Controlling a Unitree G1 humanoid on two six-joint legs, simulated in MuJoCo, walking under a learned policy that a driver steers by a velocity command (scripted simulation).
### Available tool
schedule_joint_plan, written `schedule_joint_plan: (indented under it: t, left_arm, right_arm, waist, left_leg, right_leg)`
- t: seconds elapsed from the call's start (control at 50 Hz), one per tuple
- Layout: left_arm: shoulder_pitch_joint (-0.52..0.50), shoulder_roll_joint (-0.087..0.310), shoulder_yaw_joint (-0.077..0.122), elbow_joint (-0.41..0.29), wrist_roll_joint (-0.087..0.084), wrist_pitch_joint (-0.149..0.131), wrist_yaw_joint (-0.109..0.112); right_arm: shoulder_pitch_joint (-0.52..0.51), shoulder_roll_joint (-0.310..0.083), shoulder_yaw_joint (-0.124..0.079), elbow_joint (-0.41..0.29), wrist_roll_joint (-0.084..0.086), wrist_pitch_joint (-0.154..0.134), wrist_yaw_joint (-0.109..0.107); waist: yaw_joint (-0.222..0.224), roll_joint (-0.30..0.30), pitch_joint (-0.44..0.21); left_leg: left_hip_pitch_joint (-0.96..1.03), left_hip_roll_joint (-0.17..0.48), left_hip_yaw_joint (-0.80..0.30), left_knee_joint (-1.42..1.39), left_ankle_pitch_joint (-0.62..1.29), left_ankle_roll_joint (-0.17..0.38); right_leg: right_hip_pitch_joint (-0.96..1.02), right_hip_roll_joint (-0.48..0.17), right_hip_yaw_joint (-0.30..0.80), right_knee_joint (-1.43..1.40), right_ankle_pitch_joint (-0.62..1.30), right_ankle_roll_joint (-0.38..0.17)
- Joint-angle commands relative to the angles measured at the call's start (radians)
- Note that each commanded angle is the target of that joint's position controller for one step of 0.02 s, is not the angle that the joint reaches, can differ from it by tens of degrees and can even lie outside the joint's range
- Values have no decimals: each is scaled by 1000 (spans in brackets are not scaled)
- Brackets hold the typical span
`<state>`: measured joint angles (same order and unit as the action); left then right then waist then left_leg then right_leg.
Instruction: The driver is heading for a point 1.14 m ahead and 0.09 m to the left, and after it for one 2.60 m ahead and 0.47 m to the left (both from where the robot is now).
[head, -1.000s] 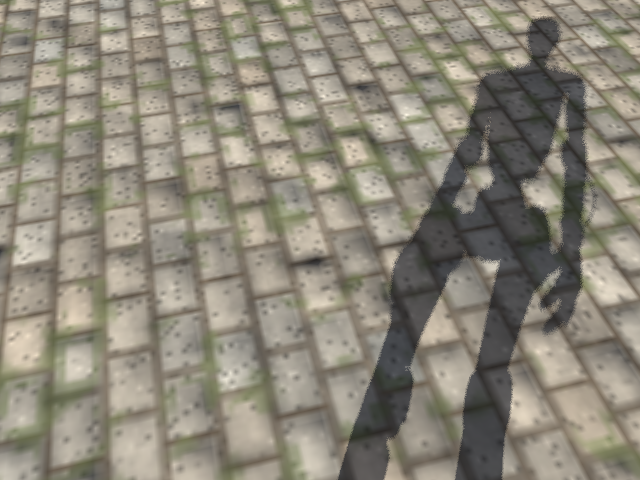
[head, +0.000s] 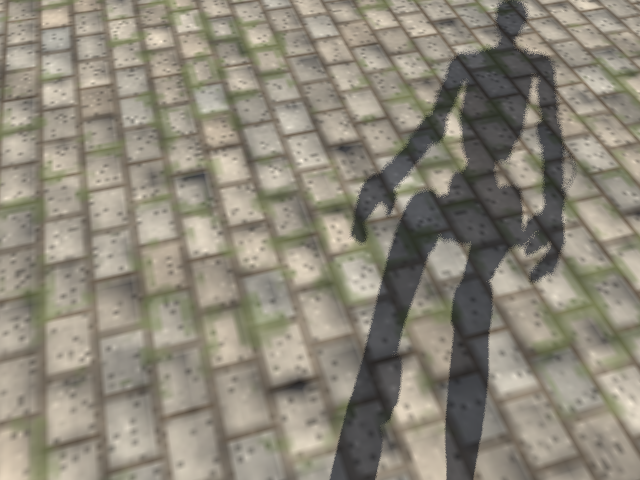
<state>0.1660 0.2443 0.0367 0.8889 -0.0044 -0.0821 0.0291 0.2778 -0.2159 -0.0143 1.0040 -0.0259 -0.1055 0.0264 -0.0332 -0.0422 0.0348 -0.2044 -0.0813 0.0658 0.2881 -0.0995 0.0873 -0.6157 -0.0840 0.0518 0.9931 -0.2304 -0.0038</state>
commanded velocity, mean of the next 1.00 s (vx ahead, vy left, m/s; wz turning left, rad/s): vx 0.32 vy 0.00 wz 0.00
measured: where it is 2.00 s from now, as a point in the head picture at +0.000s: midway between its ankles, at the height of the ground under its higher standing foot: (330, 381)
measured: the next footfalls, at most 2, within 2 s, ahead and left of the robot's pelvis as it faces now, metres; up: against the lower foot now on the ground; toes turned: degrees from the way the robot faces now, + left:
right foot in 0.18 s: +0.18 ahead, -0.14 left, +0.00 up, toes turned +1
left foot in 0.48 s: +0.14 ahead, +0.09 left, +0.00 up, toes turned +3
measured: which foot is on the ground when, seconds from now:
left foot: down 0.00-0.24, up 0.26-0.46, down 0.48-0.94, up 0.96-1.00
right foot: up 0.00-0.16, down 0.18-0.48, up 0.50-0.90, down 0.92-1.00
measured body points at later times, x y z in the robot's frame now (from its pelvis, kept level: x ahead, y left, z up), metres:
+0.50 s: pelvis +0.12 -0.01 -0.01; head +0.13 +0.00 +0.44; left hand +0.16 +0.26 -0.16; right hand +0.17 -0.27 -0.14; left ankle +0.10 +0.09 -0.75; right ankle +0.14 -0.14 -0.74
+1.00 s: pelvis +0.34 -0.05 -0.02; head +0.38 -0.05 +0.42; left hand +0.55 +0.18 -0.13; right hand +0.28 -0.30 -0.17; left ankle +0.15 +0.09 -0.67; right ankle +0.44 -0.14 -0.74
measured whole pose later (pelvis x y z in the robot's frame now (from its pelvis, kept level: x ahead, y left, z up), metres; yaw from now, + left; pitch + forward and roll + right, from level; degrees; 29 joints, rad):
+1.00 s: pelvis +0.34 -0.05 -0.02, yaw +1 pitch +2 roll +0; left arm 0.00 0.23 0.05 0.86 -0.01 -0.10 -0.04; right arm 0.43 -0.22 -0.03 1.07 0.02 -0.08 0.00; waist -0.06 0.01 0.05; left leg -0.16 0.02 -0.05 1.01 -0.49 0.02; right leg -0.46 0.02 -0.07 0.57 -0.15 -0.07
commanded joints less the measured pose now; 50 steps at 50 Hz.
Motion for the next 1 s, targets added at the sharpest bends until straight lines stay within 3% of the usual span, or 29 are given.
schedule_joint_plan:
  t: [0.02, 0.12, 0.16, 0.18, 0.2, 0.22, 0.24, 0.26, 0.3, 0.34, 0.38, 0.42, 0.46, 0.48, 0.5, 0.52, 0.54, 0.56, 0.6, 0.64, 0.72, 0.78, 0.84, 0.88, 0.92, 0.94, 0.96, 0.98, 1.0]
  left_arm:
    - [112, 8, -2, 0, 9, 20, 4]
    - [10, 55, 10, -18, 6, 36, 1]
    - [39, 73, 21, 1, 19, 31, 2]
    - [71, 116, 32, 9, 25, 30, 7]
    - [62, 166, 41, 9, 20, 38, 13]
    - [57, 99, 27, 24, 15, 44, 9]
    - [60, 71, 28, 30, 3, 44, -1]
    - [75, 106, 41, 33, -10, 46, -4]
    - [137, 152, 57, 44, -8, 39, -2]
    - [126, 150, 60, 40, 3, 19, 5]
    - [74, 142, 62, 22, -7, 5, 3]
    - [-17, 143, 63, 1, -25, 10, -2]
    - [-8, 124, 64, 11, -32, 21, -5]
    - [-34, 79, 52, 0, -29, 21, -7]
    - [-72, 7, 34, -27, -25, 14, -13]
    - [-106, 15, 31, -66, -30, -5, -14]
    - [-112, 70, 42, -61, -39, -20, -17]
    - [-75, 89, 46, -42, -36, -26, -24]
    - [-50, 92, 51, -16, -13, -32, -27]
    - [-74, 59, 46, -16, -9, -29, -32]
    - [-208, 3, 20, -61, -17, -22, -45]
    - [-289, 12, 11, -91, -26, -20, -61]
    - [-327, 38, 10, -119, -28, -23, -75]
    - [-263, 77, 26, -113, -23, -26, -78]
    - [31, 156, 70, -27, -23, -24, -66]
    - [227, 240, 92, 12, -11, -18, -53]
    - [268, 272, 90, 31, 0, -14, -63]
    - [223, 177, 65, 25, -6, -16, -65]
    - [121, 138, 51, 7, -10, -20, -63]
  right_arm:
    - [-72, -145, -21, -60, 4, -4, -23]
    - [-38, -153, -22, -26, 22, 25, -31]
    - [-32, -121, -13, -18, 40, 31, -34]
    - [16, -97, -6, -9, 29, 28, -36]
    - [136, -72, -3, 14, 10, 24, -35]
    - [157, -29, 9, 27, 13, 32, -42]
    - [96, -60, 4, 16, 18, 45, -49]
    - [43, -92, -5, 4, 29, 56, -54]
    - [-13, -92, -9, -19, 36, 64, -53]
    - [-33, -93, -15, -23, 41, 49, -44]
    - [-35, -97, -21, -21, 45, 32, -39]
    - [18, -71, -23, 14, 43, 23, -39]
    - [93, -60, -29, 60, 29, 28, -37]
    - [168, -80, -35, 81, 28, 32, -38]
    - [257, -151, -51, 93, 33, 34, -44]
    - [273, -245, -72, 88, 25, 29, -42]
    - [217, -193, -58, 70, 17, 13, -45]
    - [166, -152, -47, 50, 21, 1, -42]
    - [111, -141, -42, 20, 33, -6, -29]
    - [136, -110, -31, 24, 25, 2, -29]
    - [188, -136, -32, 33, 24, 16, -39]
    - [230, -159, -39, 47, 33, 17, -40]
    - [239, -163, -48, 61, 43, 21, -40]
    - [213, -181, -58, 57, 44, 27, -41]
    - [174, -170, -56, 39, 37, 34, -41]
    - [171, -137, -42, 6, 17, 31, -40]
    - [301, 17, -2, 9, 34, 8, -27]
    - [213, -90, -30, 10, 60, -17, -23]
    - [113, -139, -45, -28, 78, -29, -23]
  waist:
    - [63, 109, -100]
    - [32, 113, -83]
    - [53, 82, -83]
    - [39, 30, -108]
    - [-39, -88, -134]
    - [-37, -153, -158]
    - [-6, -122, -136]
    - [20, -111, -108]
    - [52, -147, -64]
    - [47, -148, -45]
    - [24, -112, -56]
    - [-32, -86, -68]
    - [-58, -54, -80]
    - [-84, 16, -72]
    - [-105, 217, -64]
    - [-110, 357, 22]
    - [-77, 250, 75]
    - [-39, 193, 77]
    - [-10, 126, 47]
    - [-12, 128, 30]
    - [-46, 138, 56]
    - [-66, 149, 82]
    - [-50, 156, 105]
    - [7, 170, 55]
    - [154, 164, -126]
    - [209, 24, -285]
    - [130, -254, -458]
    - [155, -146, -370]
    - [130, -111, -213]
  left_leg:
    - [-98, 240, -68, -60, 613, 150]
    - [-41, 276, -140, -16, 308, 134]
    - [-39, 224, -146, 67, 156, 79]
    - [-65, 174, -129, 130, 54, 33]
    - [-149, 90, -78, 173, -164, -7]
    - [-145, 78, -46, 194, -250, -39]
    - [-137, 67, -25, 210, -270, -47]
    - [-187, 48, 5, 276, -326, -47]
    - [-275, 52, -6, 394, -373, -25]
    - [-293, 92, -60, 498, -386, 4]
    - [-261, 121, -78, 471, -400, 26]
    - [-55, 89, -19, 268, -244, 32]
    - [113, 53, 11, 187, -158, 18]
    - [186, 121, -77, 128, -239, 38]
    - [276, 315, -359, -45, -429, 99]
    - [265, 486, -649, -172, -587, 202]
    - [251, 492, -668, -166, -592, 209]
    - [277, 450, -586, -150, -492, 170]
    - [273, 394, -433, -151, -238, 115]
    - [235, 333, -295, -156, -18, 92]
    - [152, 274, -160, -165, 108, 78]
    - [160, 295, -146, -165, 87, 84]
    - [242, 343, -149, -129, 160, 77]
    - [276, 352, -129, -31, 415, 58]
    - [174, 285, -66, 295, 659, 14]
    - [-77, 217, -27, 641, 318, -20]
    - [-401, 32, -96, 967, -432, -67]
    - [-498, 82, -211, 1084, -446, -41]
    - [-553, 131, -172, 1095, -357, -23]
  right_leg:
    - [225, 4, -25, -195, 138, 22]
    - [281, 27, -18, -399, 140, 10]
    - [381, 37, -28, -570, 235, -22]
    - [474, -34, 42, -583, 458, -44]
    - [573, -107, 110, -538, 584, -112]
    - [547, -135, 144, -560, 441, -172]
    - [494, -110, 173, -600, 160, -170]
    - [477, -106, 206, -646, -93, -171]
    - [462, -194, 378, -766, -423, -221]
    - [427, -238, 439, -812, -388, -243]
    - [396, -222, 378, -824, -318, -220]
    - [281, -131, 218, -811, -237, -164]
    - [186, -55, 108, -722, -235, -128]
    - [93, -10, 52, -597, -243, -97]
    - [-71, 86, -72, -304, -202, -42]
    - [-258, 106, -69, -141, -274, -47]
    - [-332, 38, 10, -23, -218, -59]
    - [-370, 15, 27, 17, -121, -68]
    - [-329, -21, 10, -2, 7, -63]
    - [-245, -17, -31, -62, 98, -41]
    - [-104, 19, -90, -286, 240, -19]
    - [-41, 37, -106, -390, 264, -22]
    - [-29, 37, -93, -452, 211, -56]
    - [99, 71, -114, -477, 158, -90]
    - [506, 103, -125, -473, 173, -147]
    - [838, -112, 128, -453, 164, -211]
    - [1097, -333, 628, -628, -86, -363]
    - [1006, -295, 649, -701, -151, -313]
    - [853, -264, 487, -718, -75, -267]
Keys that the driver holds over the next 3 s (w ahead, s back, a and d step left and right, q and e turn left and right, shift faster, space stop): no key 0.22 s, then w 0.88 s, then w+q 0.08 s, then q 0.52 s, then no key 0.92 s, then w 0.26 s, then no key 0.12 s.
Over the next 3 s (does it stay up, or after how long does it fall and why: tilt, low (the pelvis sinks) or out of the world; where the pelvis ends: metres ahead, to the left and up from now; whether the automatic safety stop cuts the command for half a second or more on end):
stays up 0.74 -0.02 0.00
